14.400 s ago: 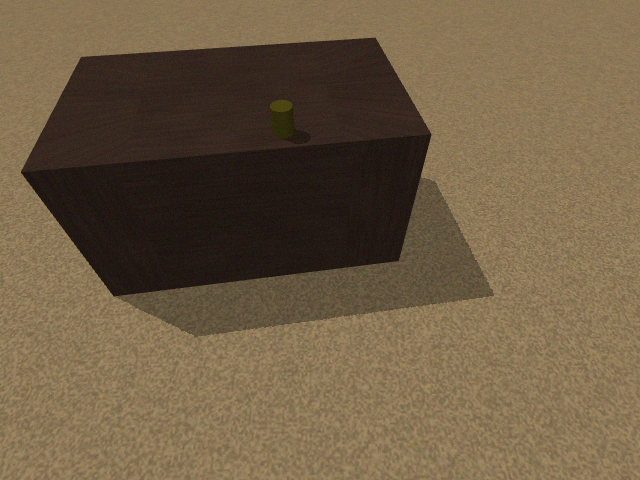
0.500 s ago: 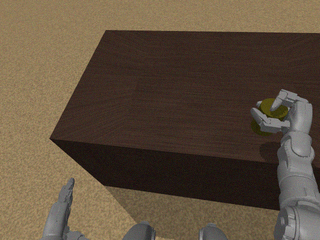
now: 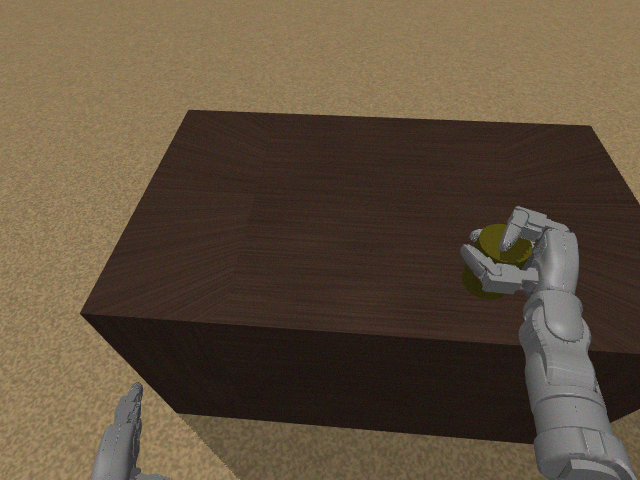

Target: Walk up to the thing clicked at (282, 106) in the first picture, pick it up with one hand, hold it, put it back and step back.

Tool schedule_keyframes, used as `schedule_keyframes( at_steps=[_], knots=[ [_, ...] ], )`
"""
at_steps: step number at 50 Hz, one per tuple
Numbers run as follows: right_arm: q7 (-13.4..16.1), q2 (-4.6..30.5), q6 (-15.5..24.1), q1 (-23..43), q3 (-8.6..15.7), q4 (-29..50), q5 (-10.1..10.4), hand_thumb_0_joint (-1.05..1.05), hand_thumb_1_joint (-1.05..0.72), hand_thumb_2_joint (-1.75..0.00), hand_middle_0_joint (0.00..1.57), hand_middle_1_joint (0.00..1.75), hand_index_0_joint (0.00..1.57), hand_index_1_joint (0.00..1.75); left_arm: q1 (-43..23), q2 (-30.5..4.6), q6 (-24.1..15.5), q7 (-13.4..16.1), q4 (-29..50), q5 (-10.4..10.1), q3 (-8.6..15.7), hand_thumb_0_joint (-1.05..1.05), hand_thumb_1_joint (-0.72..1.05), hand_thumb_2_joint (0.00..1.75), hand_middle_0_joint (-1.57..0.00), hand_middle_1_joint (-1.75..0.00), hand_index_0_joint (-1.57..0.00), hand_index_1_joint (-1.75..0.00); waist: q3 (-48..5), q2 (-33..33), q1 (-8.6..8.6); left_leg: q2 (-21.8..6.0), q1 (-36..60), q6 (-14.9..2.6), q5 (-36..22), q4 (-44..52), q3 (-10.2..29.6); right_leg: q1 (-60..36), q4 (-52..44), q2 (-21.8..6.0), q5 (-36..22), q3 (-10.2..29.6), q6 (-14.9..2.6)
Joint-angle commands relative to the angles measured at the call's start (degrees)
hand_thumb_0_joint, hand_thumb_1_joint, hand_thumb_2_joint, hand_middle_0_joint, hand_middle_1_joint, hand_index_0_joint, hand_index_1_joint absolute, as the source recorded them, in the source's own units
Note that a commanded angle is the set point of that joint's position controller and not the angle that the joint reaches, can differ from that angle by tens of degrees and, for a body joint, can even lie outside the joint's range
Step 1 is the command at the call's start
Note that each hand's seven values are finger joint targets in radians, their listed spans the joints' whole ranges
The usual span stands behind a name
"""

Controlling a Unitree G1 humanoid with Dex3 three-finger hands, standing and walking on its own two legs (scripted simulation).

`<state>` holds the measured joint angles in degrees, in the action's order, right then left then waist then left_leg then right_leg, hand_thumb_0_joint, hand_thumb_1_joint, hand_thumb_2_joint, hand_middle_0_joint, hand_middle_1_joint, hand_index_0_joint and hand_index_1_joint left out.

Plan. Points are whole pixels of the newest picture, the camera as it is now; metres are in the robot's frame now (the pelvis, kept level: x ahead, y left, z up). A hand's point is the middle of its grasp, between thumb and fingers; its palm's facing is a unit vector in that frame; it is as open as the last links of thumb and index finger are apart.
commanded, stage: lift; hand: right
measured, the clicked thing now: (494, 262) +0.38 -0.20 +0.06
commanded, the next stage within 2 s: hold in 0.50 s
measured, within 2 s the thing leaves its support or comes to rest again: neither
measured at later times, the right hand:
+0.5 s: hand (498, 246) +0.35 -0.17 +0.13, palm faces +0.20 +0.98 +0.02, open 5.3 cm
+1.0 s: hand (498, 244) +0.34 -0.16 +0.15, palm faces +0.19 +0.98 +0.01, open 5.4 cm
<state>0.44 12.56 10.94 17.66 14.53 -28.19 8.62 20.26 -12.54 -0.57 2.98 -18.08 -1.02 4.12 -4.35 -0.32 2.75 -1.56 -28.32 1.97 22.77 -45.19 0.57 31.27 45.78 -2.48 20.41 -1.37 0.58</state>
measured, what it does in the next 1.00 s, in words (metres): stands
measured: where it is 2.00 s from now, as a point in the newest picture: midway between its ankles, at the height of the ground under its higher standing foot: outside the picture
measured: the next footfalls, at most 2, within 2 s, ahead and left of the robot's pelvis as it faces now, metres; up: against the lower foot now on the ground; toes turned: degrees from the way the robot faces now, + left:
none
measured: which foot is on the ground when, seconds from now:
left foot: down 0.00-1.00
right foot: down 0.00-1.00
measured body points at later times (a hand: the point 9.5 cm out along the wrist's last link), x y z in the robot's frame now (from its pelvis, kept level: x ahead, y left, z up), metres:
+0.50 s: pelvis +0.01 +0.01 +0.02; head +0.00 +0.01 +0.47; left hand +0.16 +0.27 -0.05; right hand +0.34 -0.22 +0.13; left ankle +0.00 +0.14 -0.71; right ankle +0.03 -0.12 -0.71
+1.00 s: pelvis +0.01 +0.01 +0.03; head +0.00 +0.02 +0.48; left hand +0.17 +0.27 -0.05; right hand +0.32 -0.21 +0.15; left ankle +0.00 +0.14 -0.71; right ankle +0.03 -0.13 -0.71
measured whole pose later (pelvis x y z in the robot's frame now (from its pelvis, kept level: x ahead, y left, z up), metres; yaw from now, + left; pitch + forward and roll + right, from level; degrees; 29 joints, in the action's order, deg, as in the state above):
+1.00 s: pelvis +0.01 +0.01 +0.03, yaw +0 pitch -1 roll +0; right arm 2.8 8.9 -1.6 7.0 9.6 -7.4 9.6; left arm 14.2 -11.9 -2.9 4.8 -32.0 -1.2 6.2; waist -1.5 -1.5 0.9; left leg -1.8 -13.3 1.5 17.9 -31.8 0.1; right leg 15.8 31.5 -2.0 15.0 -1.5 1.1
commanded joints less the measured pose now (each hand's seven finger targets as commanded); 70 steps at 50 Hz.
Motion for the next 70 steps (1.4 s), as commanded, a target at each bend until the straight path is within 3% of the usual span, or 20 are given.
schedule_keyframes(
  at_steps=[1, 4, 14, 18, 21, 23, 29, 31, 33, 35, 38, 39, 42, 43, 50, 51, 55, 59, 61, 70],
  knots=[
    [0.6, 11.2, 3.3, 20.2, 2.8, 19.3, 1.3, 0.00, -0.41, -1.33, 1.35, 1.45, 1.37, 1.45, -4.7, -8.9, -3.9, 1.7, 9.7, -0.2, 4.5, 0.00, -0.55, 0.05, -0.05, -0.05, -0.05, -0.05, -15.6, -0.3, -0.99, 1.8, 5.3, -1.24, -13.0, 8.8, -2.2, -13.8, -8.8, 1.4, -9.8, -0.2, -0.80],
    [0.7, 8.0, 2.5, 19.5, 0.5, 20.9, 1.6, 0.00, -0.40, -1.33, 1.35, 1.45, 1.37, 1.45, -3.9, -6.6, -4.0, 1.8, 6.4, -0.2, 3.0, 0.00, -0.55, 0.05, -0.05, -0.05, -0.05, -0.05, -11.7, -0.7, -0.36, 1.9, 4.5, -1.20, -10.7, 10.2, -2.3, -13.6, -10.4, 1.4, -7.1, -0.3, -0.86],
    [1.2, 7.1, -0.1, 17.2, -0.6, 25.5, 1.8, 0.00, -0.42, -1.34, 1.35, 1.46, 1.38, 1.46, -7.3, -7.0, -5.2, 2.4, 4.6, -0.2, 3.2, 0.00, -0.54, 0.04, -0.05, -0.05, -0.05, -0.05, -11.7, -1.1, -0.97, 2.0, 8.0, -1.25, -13.8, 12.3, -2.9, -17.7, -12.9, 1.2, -10.7, 0.0, -0.55],
    [1.3, 6.5, -1.5, 13.6, -0.5, 25.8, 1.8, 0.00, -0.45, -1.34, 1.36, 1.46, 1.39, 1.46, -5.6, -5.6, -5.1, 2.3, 2.2, -0.2, 2.2, 0.00, -0.55, 0.04, -0.05, -0.05, -0.05, -0.05, -10.4, -0.4, -1.58, 1.8, 9.7, -1.11, -15.5, 13.3, -2.8, -17.9, -13.6, 1.5, -12.4, -0.4, -0.72],
    [1.5, 7.1, -2.1, 16.0, -0.1, 28.0, 1.9, 0.00, -0.45, -1.33, 1.35, 1.45, 1.38, 1.45, -8.4, -8.2, -5.3, 2.7, 3.7, -0.2, 4.6, 0.00, -0.54, 0.04, -0.05, -0.05, -0.05, -0.05, -11.6, 0.9, -1.01, 1.7, 10.0, -0.94, -16.1, 14.2, -2.7, -19.6, -13.8, 1.5, -12.7, -0.5, -0.92],
    [1.6, 7.2, -2.8, 14.5, 0.1, 28.2, 1.7, 0.00, -0.45, -1.33, 1.34, 1.44, 1.37, 1.44, -6.4, -6.6, -5.2, 2.5, 2.1, -0.2, 3.3, 0.00, -0.54, 0.04, -0.05, -0.06, -0.05, -0.05, -10.9, 0.5, -1.33, 1.5, 10.7, -0.90, -16.9, 14.6, -2.4, -19.8, -14.1, 1.7, -13.2, -0.8, -0.95],
    [1.8, 6.9, -3.8, 14.3, -0.1, 31.1, 2.0, 0.00, -0.45, -1.30, 1.32, 1.41, 1.35, 1.41, -9.7, -7.7, -5.3, 2.7, 0.9, -0.2, 5.0, 0.00, -0.54, 0.04, -0.05, -0.06, -0.05, -0.05, -9.7, 0.6, -1.66, 1.4, 11.5, -0.86, -16.4, 16.1, -2.5, -20.5, -15.2, 1.9, -13.0, -0.8, -0.99],
    [1.9, 6.4, -4.2, 13.4, -0.4, 31.6, 1.7, 0.00, -0.43, -1.31, 1.33, 1.43, 1.36, 1.43, -9.1, -6.0, -5.3, 2.4, 0.0, -0.2, 3.6, 0.00, -0.54, 0.04, -0.05, -0.06, -0.05, -0.05, -10.9, -0.2, -2.05, 1.3, 12.8, -0.92, -18.1, 16.1, -2.3, -21.1, -15.3, 2.0, -14.5, -1.0, -0.96],
    [1.9, 6.5, -4.7, 12.4, -0.3, 31.7, 1.7, 0.00, -0.43, -1.31, 1.33, 1.43, 1.36, 1.43, -9.3, -8.1, -5.0, 2.7, -1.1, -0.1, 5.6, 0.00, -0.54, 0.04, -0.05, -0.05, -0.05, -0.05, -11.2, 0.8, -1.70, 1.2, 13.0, -0.73, -19.7, 16.4, -2.3, -22.1, -15.2, 2.0, -16.0, -1.0, -1.07],
    [1.8, 5.0, -5.1, 12.6, -1.7, 32.8, 1.7, 0.00, -0.40, -1.31, 1.32, 1.42, 1.35, 1.42, -10.4, -6.0, -5.4, 2.3, -1.2, -0.1, 3.3, 0.00, -0.54, 0.04, -0.05, -0.06, -0.05, -0.05, -9.8, 0.5, -1.75, 1.4, 12.7, -0.90, -18.6, 16.7, -2.5, -21.9, -16.0, 1.8, -15.0, -0.8, -1.08],
    [2.0, 5.0, -5.3, 11.9, -1.5, 34.1, 1.7, 0.00, -0.41, -1.31, 1.32, 1.42, 1.34, 1.42, -11.8, -6.0, -5.3, 2.5, -2.8, -0.2, 3.7, 0.00, -0.54, 0.04, -0.05, -0.06, -0.05, -0.05, -9.4, -0.3, -2.38, 1.6, 12.9, -1.10, -16.9, 17.1, -2.9, -21.9, -17.1, 1.7, -13.7, -0.6, -0.76],
    [2.1, 5.3, -5.7, 10.9, -1.5, 34.1, 1.6, 0.00, -0.40, -1.30, 1.31, 1.41, 1.34, 1.41, -11.2, -7.9, -5.4, 2.7, -2.2, 0.0, 5.4, 0.00, -0.54, 0.05, -0.05, -0.06, -0.05, -0.05, -10.8, 0.5, -1.77, 1.6, 13.5, -1.05, -18.1, 17.4, -2.8, -23.1, -17.0, 1.7, -14.8, -0.7, -0.79],
    [2.2, 4.9, -6.1, 11.1, -1.7, 36.0, 1.7, 0.00, -0.40, -1.30, 1.31, 1.41, 1.33, 1.41, -11.7, -5.9, -5.4, 2.4, -4.2, -0.1, 3.9, 0.00, -0.54, 0.05, -0.05, -0.06, -0.06, -0.05, -9.4, -1.1, -2.52, 1.7, 13.6, -1.17, -17.4, 17.9, -2.9, -22.8, -17.6, 1.7, -14.3, -0.6, -0.62],
    [2.2, 5.0, -6.5, 10.7, -1.3, 35.3, 1.7, 0.00, -0.40, -1.31, 1.31, 1.41, 1.34, 1.41, -10.7, -7.2, -5.4, 2.7, -4.6, -0.1, 5.2, 0.00, -0.54, 0.04, -0.05, -0.06, -0.06, -0.05, -9.7, 0.2, -1.58, 1.7, 13.5, -1.03, -18.5, 17.9, -2.9, -23.7, -17.5, 1.6, -15.3, -0.7, -0.83],
    [2.4, 4.0, -7.9, 9.7, -2.0, 38.4, 1.7, 0.00, -0.41, -1.31, 1.31, 1.42, 1.34, 1.42, -12.8, -7.6, -6.0, 2.6, -4.3, 0.0, 5.4, 0.00, -0.54, 0.05, -0.05, -0.06, -0.05, -0.06, -9.6, 0.8, -2.08, 1.8, 15.2, -0.98, -20.6, 18.4, -3.3, -24.7, -18.3, 1.6, -17.7, -0.5, -0.76],
    [2.3, 3.5, -8.2, 10.4, -2.9, 38.6, 1.6, 0.00, -0.41, -1.32, 1.32, 1.42, 1.35, 1.42, -12.0, -5.9, -5.9, 2.5, -5.9, 0.0, 4.0, 0.00, -0.54, 0.05, -0.05, -0.06, -0.06, -0.06, -8.5, -0.4, -2.16, 1.8, 14.7, -1.05, -19.0, 19.0, -3.3, -24.4, -18.7, 1.7, -16.0, -0.6, -0.72],
    [2.4, 4.6, -9.1, 9.7, -1.7, 38.6, 1.6, 0.00, -0.41, -1.31, 1.32, 1.42, 1.35, 1.42, -13.0, -6.4, -5.9, 2.5, -5.7, -0.1, 4.6, 0.00, -0.54, 0.05, -0.05, -0.06, -0.05, -0.06, -6.9, -0.1, -2.43, 1.6, 14.8, -1.03, -16.1, 20.3, -3.1, -23.6, -19.8, 1.9, -13.0, -0.8, -0.86],
    [2.2, 4.4, -9.9, 7.7, -1.2, 39.6, 1.8, 0.00, -0.41, -1.31, 1.32, 1.42, 1.35, 1.42, -13.5, -7.0, -6.2, 2.3, -4.5, 0.0, 4.9, 0.00, -0.54, 0.05, -0.05, -0.06, -0.05, -0.05, -9.7, 1.6, -2.64, 1.5, 16.7, -0.82, -19.5, 20.3, -3.1, -25.5, -19.4, 2.0, -16.5, -0.8, -1.02],
    [2.1, 3.7, -10.5, 7.3, -1.8, 38.3, 1.8, 0.00, -0.43, -1.30, 1.32, 1.41, 1.35, 1.41, -12.1, -5.9, -5.9, 2.1, -7.5, -0.1, 4.5, 0.00, -0.54, 0.05, -0.05, -0.06, -0.06, -0.05, -6.6, 1.7, -2.27, 1.3, 15.9, -0.58, -20.1, 20.7, -3.0, -24.7, -19.5, 2.3, -16.5, -1.1, -1.20],
    [2.0, 3.5, -8.9, 9.5, -2.2, 38.9, 1.7, 0.00, -0.42, -1.30, 1.32, 1.41, 1.35, 1.41, -13.1, -6.7, -6.8, 2.1, -7.4, 0.1, 4.9, 0.00, -0.54, 0.05, -0.05, -0.06, -0.05, -0.05, -8.9, 1.1, -1.66, 1.6, 16.5, -0.83, -20.1, 20.9, -3.1, -26.5, -19.9, 1.9, -16.8, -0.8, -1.08]
  ],
)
